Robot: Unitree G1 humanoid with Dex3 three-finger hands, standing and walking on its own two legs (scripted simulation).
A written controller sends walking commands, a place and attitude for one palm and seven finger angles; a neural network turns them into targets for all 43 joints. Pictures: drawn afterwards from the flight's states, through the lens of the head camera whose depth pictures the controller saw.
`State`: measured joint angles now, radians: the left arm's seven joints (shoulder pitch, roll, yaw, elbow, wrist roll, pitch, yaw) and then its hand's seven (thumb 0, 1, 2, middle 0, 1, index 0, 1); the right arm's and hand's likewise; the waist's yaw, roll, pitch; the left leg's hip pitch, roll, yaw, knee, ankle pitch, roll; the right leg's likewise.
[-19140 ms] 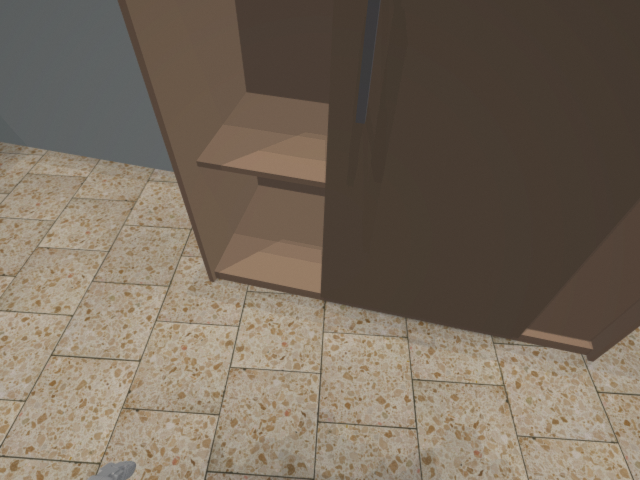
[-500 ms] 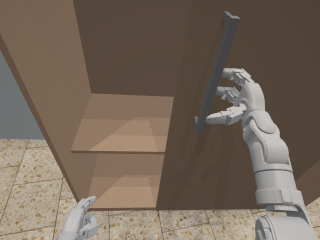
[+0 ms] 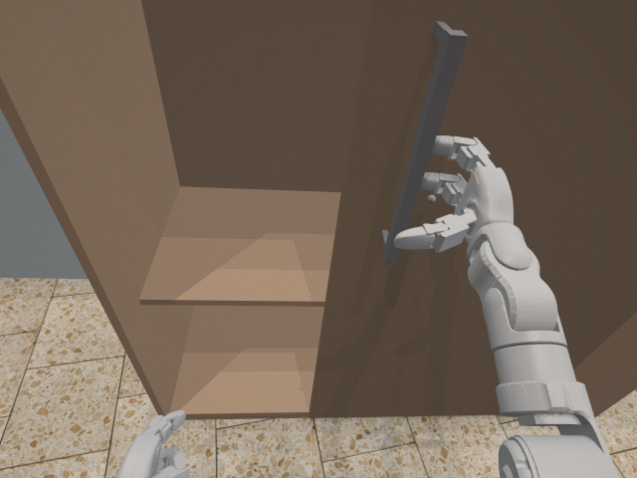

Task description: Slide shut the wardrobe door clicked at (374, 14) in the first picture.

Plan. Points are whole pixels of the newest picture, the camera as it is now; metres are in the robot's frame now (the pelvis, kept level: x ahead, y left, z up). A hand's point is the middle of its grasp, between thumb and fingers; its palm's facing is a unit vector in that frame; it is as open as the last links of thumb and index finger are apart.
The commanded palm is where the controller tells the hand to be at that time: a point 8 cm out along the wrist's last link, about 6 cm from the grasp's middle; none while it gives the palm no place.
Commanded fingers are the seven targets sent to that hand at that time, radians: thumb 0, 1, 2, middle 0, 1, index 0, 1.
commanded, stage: move the hooked fingers beside the handle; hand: right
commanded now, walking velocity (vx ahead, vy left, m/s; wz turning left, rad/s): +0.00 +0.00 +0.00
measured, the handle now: (411, 163) +0.46 -0.09 +0.21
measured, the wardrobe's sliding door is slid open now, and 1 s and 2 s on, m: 0.42 0.42 0.42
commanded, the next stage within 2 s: none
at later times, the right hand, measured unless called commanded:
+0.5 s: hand (435, 201) +0.38 -0.10 +0.21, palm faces -0.05 +1.00 -0.01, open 14.2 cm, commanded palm +0.36 -0.15 +0.20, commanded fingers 0.00 0.50 -0.30 0.30 1.20 0.30 1.20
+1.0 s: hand (447, 205) +0.38 -0.12 +0.21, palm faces -0.05 +1.00 -0.01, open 14.0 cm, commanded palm +0.36 -0.18 +0.20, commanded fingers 0.00 0.50 -0.30 0.30 1.20 0.30 1.20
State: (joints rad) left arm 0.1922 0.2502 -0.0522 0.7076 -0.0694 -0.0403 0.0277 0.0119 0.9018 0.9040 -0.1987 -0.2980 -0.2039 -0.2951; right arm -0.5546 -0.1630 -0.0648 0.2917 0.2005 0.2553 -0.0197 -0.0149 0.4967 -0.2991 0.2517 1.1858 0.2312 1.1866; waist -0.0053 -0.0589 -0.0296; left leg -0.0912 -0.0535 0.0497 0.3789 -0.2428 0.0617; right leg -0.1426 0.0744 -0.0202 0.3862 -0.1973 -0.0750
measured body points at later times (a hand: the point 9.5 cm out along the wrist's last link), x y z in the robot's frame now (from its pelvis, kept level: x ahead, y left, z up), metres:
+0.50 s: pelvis +0.00 +0.01 +0.00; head -0.03 +0.03 +0.45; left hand +0.18 +0.24 -0.09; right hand +0.38 -0.16 +0.21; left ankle -0.02 +0.08 -0.74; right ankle +0.01 -0.07 -0.74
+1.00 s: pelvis +0.00 +0.02 +0.00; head -0.03 +0.05 +0.45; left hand +0.17 +0.26 -0.10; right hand +0.37 -0.17 +0.21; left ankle -0.02 +0.08 -0.74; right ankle +0.01 -0.07 -0.74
